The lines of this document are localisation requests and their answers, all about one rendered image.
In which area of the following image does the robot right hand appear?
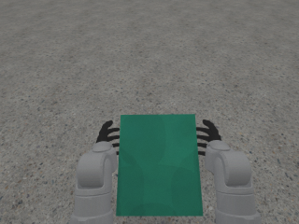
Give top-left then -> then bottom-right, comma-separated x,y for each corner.
196,119 -> 221,156

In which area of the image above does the robot left hand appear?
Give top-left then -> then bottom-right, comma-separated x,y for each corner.
96,120 -> 120,155

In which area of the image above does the left robot forearm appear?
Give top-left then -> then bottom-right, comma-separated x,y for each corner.
69,141 -> 118,224

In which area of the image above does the carton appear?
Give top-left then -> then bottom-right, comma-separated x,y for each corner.
116,114 -> 204,217

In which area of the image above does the right robot forearm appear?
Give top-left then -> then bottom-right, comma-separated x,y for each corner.
205,140 -> 262,224

